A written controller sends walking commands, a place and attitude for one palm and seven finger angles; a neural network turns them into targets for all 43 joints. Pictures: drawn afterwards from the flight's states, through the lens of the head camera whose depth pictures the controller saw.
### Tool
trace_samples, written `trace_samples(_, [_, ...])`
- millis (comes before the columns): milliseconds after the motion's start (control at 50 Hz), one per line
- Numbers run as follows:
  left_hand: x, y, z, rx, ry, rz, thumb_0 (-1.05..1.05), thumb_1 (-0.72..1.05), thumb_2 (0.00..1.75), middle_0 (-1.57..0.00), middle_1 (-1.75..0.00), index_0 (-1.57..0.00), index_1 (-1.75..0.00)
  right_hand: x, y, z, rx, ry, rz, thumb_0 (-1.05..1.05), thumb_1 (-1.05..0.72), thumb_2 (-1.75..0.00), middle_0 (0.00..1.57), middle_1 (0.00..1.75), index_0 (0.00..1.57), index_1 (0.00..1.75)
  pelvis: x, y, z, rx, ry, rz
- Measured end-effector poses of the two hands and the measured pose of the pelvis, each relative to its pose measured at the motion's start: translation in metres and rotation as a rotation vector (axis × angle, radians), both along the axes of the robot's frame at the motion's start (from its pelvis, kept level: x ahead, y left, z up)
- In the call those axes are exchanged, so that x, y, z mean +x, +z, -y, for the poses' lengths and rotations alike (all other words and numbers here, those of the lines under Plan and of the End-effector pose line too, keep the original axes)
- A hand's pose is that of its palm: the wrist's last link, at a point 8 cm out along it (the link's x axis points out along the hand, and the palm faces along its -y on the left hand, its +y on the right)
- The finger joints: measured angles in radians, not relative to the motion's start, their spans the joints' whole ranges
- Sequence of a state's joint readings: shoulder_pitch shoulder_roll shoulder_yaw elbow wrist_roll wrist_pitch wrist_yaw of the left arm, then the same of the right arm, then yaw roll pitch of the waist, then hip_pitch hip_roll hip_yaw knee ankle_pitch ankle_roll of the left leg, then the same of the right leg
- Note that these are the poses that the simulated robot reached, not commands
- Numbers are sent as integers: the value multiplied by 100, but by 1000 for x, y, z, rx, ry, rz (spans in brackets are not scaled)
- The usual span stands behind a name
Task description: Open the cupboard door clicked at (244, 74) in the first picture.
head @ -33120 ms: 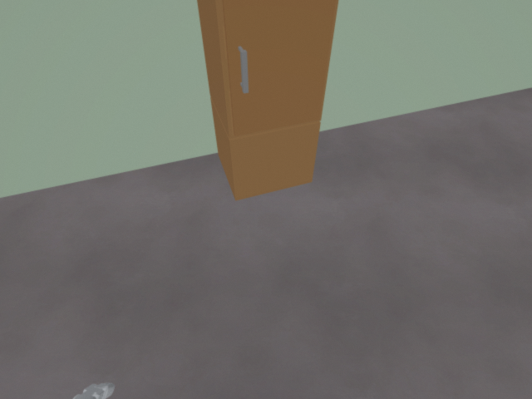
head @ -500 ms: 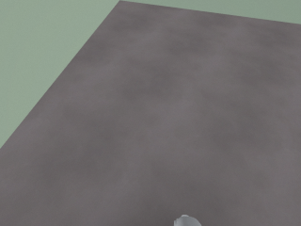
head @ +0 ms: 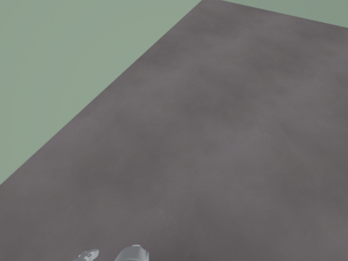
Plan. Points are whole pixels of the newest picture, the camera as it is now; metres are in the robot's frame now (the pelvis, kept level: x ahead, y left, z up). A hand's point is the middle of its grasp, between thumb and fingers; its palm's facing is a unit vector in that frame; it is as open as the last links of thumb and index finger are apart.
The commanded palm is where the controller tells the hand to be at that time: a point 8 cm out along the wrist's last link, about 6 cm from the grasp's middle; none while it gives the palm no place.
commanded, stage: turn to face it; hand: left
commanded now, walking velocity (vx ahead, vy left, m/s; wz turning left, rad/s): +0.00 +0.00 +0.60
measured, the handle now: out of the picture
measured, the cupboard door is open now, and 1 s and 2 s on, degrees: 39 39 39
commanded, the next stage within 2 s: none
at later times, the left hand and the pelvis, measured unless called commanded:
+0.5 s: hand out of the picture +0.06 +0.22 -0.16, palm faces +0.26 -0.92 -0.30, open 7.3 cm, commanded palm none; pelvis +0.03 -0.02 -0.01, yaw +16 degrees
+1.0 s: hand out of the picture -0.04 +0.19 -0.19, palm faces +0.57 -0.78 -0.25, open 7.3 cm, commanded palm none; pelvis +0.04 -0.02 -0.02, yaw +35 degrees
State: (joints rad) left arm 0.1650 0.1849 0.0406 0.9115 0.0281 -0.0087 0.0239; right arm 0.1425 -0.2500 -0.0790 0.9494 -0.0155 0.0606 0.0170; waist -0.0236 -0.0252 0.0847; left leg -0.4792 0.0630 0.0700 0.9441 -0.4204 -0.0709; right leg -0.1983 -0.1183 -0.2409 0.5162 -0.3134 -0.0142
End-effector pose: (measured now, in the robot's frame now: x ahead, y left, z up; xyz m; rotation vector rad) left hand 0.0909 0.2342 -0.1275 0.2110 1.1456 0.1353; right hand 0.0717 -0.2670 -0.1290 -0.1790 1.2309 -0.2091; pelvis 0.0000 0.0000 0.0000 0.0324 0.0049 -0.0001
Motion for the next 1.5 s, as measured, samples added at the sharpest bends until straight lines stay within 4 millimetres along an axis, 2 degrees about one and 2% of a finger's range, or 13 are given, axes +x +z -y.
trace_samples(140, [-60, -32, -52, 7, 144, -122, 0, 92, 90, -20, -30, -21, -30, 92, 8, -25, -68, 189, 152, 0, -91, -90, 20, 30, 19, 30, 9, -21, -21, -29, 94, -8])
trace_samples(200, [-72, -33, -65, 23, 188, -163, 0, 92, 90, -20, -30, -20, -30, 102, 12, -38, -71, 240, 157, 0, -91, -90, 20, 30, 19, 30, 10, -19, -23, -33, 116, -11])
trace_samples(300, [-70, -16, -68, 27, 229, -134, 0, 92, 90, -19, -30, -20, -30, 97, 13, -51, -49, 285, 93, 0, -91, -90, 20, 30, 20, 30, 13, -7, -20, -48, 168, -21])
trace_samples(420, [-56, -2, -51, 40, 258, -79, 0, 91, 90, -19, -30, -20, -30, 87, -2, -48, 9, 310, 14, 0, -90, -90, 21, 30, 20, 30, 19, -4, -5, -46, 232, -26])
trace_samples(540, [-47, 3, -18, 75, 292, -18, 0, 91, 90, -19, -30, -20, -30, 92, -30, -24, 57, 320, -40, 0, -90, -90, 21, 30, 20, 30, 28, -15, 25, -24, 302, -26])
trace_samples(700, [-71, 12, 27, 28, 394, -56, 0, 91, 90, -20, -30, -20, -30, 125, -17, -12, 53, 395, -66, 1, -91, -90, 20, 30, 20, 30, 39, 2, 41, 15, 414, -14])
trace_samples(800, [-92, 6, 33, 7, 488, -53, 0, 92, 90, -20, -30, -21, -30, 155, -9, -26, 29, 492, -56, 1, -91, -90, 20, 30, 19, 30, 43, 2, 42, 15, 487, -10])
trace_samples(940, [-148, -24, 20, -25, 622, -95, 0, 91, 90, -20, -30, -21, -30, 202, -4, -81, 0, 654, 69, 1, -91, -90, 20, 30, 19, 30, 38, -17, 24, -17, 585, -2])
trace_samples(1020, [-166, -28, 9, -20, 683, -136, 0, 91, 90, -20, -30, -20, -30, 208, 3, -100, -12, 717, 105, 0, -91, -90, 20, 30, 19, 30, 36, -16, 22, -20, 627, -1])
trace_samples(1140, [-160, -8, 1, 7, 729, -74, 0, 91, 90, -19, -30, -20, -30, 202, 6, -103, -16, 772, 45, 0, -91, -90, 20, 30, 20, 30, 40, -4, 26, -43, 689, -5])
trace_samples(1260, [-142, 4, 11, 46, 754, -34, 0, 91, 90, -19, -30, -20, -30, 210, -9, -92, 13, 798, -13, 0, -90, -90, 21, 30, 20, 30, 56, -5, 41, -42, 750, -12])
trace_samples(1360, [-134, 8, 38, 83, 790, -15, 0, 91, 90, -19, -30, -20, -30, 233, -29, -82, 31, 822, -45, 1, -90, -90, 21, 30, 20, 30, 72, -13, 56, -25, 817, -7])
trace_samples(1500, [-147, 12, 86, 18, 902, -62, 0, 91, 90, -20, -30, -20, -30, 262, -13, -98, 28, 908, -56, 1, -91, -90, 20, 30, 19, 30, 84, 1, 60, 12, 918, -12])
